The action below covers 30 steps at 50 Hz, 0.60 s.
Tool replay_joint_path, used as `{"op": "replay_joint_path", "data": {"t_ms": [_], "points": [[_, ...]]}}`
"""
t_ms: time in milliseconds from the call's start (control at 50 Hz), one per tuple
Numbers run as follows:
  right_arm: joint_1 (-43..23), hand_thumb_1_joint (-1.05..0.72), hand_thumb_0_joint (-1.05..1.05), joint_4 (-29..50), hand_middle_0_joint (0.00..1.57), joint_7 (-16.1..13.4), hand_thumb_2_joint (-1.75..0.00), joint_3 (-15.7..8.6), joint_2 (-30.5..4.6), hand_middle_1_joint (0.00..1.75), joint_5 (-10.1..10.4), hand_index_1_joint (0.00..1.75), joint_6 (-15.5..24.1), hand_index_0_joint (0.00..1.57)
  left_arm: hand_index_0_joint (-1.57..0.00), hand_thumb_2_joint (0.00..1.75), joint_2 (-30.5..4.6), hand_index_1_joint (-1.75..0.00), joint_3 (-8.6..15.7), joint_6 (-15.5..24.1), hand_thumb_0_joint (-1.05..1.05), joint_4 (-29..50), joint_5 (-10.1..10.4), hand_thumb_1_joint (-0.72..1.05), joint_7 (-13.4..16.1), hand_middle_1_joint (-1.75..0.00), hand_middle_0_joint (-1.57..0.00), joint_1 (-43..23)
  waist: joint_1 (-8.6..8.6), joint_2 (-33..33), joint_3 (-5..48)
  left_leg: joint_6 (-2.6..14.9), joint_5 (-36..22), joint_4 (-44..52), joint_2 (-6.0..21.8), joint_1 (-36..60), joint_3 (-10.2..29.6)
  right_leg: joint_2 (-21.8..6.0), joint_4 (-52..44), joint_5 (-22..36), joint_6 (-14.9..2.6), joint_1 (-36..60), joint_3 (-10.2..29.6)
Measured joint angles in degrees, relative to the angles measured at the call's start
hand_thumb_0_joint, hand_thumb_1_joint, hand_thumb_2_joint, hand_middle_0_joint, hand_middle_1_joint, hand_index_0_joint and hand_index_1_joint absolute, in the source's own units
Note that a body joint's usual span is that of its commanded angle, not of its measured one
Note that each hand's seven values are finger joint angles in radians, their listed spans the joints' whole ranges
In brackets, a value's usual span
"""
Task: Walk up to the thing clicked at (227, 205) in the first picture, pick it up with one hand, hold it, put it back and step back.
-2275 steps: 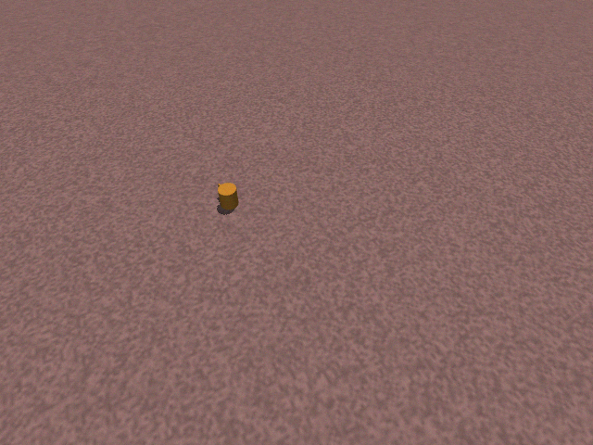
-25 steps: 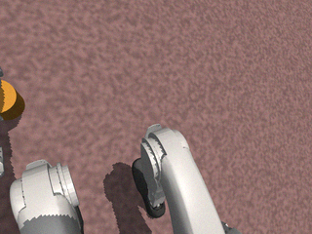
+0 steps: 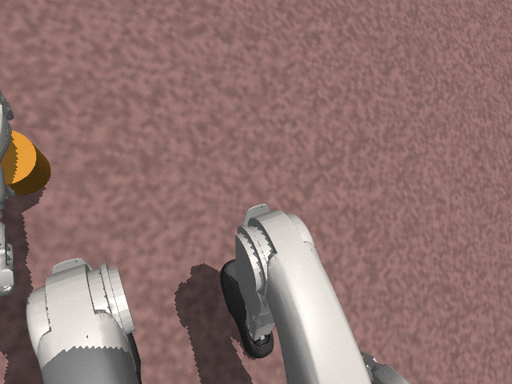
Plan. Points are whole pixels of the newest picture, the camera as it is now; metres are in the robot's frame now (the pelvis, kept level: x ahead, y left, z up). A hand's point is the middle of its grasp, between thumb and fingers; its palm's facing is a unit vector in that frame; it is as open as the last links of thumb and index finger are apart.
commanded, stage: open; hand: left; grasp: from above
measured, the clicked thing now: (5, 156) +0.50 +0.26 -0.27
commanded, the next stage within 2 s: withdraw in 0.14 s
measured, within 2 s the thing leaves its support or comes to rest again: neither
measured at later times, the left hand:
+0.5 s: hand out of the picture +0.50 +0.27 -0.19, palm faces -0.35 -0.09 -0.93, open 14.0 cm
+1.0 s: hand out of the picture +0.46 +0.26 -0.05, palm faces -0.51 -0.08 -0.85, open 13.9 cm
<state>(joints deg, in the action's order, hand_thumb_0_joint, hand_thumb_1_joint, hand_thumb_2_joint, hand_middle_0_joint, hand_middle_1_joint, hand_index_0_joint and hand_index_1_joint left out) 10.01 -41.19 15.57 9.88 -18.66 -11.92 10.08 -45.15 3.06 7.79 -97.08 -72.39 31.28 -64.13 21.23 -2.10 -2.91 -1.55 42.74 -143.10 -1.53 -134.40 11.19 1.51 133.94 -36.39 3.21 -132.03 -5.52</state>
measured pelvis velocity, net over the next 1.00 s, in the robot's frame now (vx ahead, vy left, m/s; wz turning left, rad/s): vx -0.02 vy -0.01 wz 0.10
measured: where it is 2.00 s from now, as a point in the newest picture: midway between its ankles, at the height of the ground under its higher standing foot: (194, 357)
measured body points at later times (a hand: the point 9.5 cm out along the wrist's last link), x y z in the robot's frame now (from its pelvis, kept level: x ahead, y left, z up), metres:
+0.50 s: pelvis +0.00 +0.00 +0.00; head +0.26 +0.08 +0.36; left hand +0.51 +0.27 -0.13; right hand +0.01 -0.26 -0.08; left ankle +0.06 +0.13 -0.28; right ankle +0.11 -0.13 -0.28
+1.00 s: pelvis -0.02 -0.01 +0.07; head +0.20 +0.06 +0.46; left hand +0.48 +0.26 +0.00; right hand +0.05 -0.29 -0.02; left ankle +0.06 +0.13 -0.28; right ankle +0.11 -0.13 -0.28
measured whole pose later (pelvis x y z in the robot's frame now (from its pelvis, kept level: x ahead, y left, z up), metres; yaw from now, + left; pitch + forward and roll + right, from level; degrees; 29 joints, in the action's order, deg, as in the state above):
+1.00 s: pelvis -0.02 -0.01 +0.07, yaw +6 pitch +34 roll -6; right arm 11.1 -37.7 5.1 3.7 -19.3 -4.8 -2.2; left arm -34.8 -6.6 6.1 -79.7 -65.5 7.6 -63.5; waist 14.7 0.9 5.4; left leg -0.8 37.1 -126.9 -1.5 -124.2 5.9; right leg 0.0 121.6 -33.4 2.0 -122.8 -1.7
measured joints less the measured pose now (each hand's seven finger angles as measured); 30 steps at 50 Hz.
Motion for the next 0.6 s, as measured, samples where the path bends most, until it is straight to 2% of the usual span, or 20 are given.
{"op": "replay_joint_path", "data": {"t_ms": [260,400,520,600], "points": [[-0.2,-0.90,0.00,0.1,0.20,-0.5,-0.90,0.3,0.1,0.30,-0.2,0.30,0.3,0.20,-0.12,1.11,-0.5,-1.17,-0.4,0.0,0.00,-0.9,-0.4,-0.49,0.4,-1.17,-0.12,-0.9,0.27,-0.4,-0.7,0.07,-0.3,-0.1,0.0,0.1,-0.1,0.1,0.1,0.3,0.17,0.1,0.1],[0.7,-0.91,0.00,0.1,0.20,-0.4,-0.90,0.3,0.4,0.30,-0.2,0.30,0.4,0.20,-0.10,1.06,-0.5,-1.11,0.5,-0.4,0.00,1.0,-0.4,-0.53,0.2,-1.12,-0.10,-0.5,0.29,-0.1,-0.5,0.01,-0.3,-0.1,0.0,-0.2,-0.2,0.0,0.2,0.3,-0.04,-0.2,0.2],[2.4,-0.92,0.00,-0.7,0.20,0.1,-0.90,-2.0,1.2,0.30,1.1,0.30,-1.4,0.20,-0.09,1.03,2.5,-1.07,2.1,-2.1,0.00,11.6,0.7,-0.55,-1.2,-1.07,-0.10,3.7,-1.58,1.9,2.8,-0.22,0.4,1.1,0.0,0.1,-0.9,-0.3,-0.3,-0.6,-0.38,-0.3,0.7],[2.3,-0.92,0.00,-1.3,0.20,-0.1,-0.91,-4.2,1.8,0.30,3.1,0.30,-4.0,0.20,-0.09,1.03,4.9,-1.05,0.7,-5.2,0.00,16.4,2.5,-0.56,-4.1,-1.04,-0.10,4.7,-3.64,3.7,6.1,-0.05,0.8,3.4,0.4,1.8,-2.1,-0.4,-1.7,-1.2,-0.31,0.8,1.6]]}}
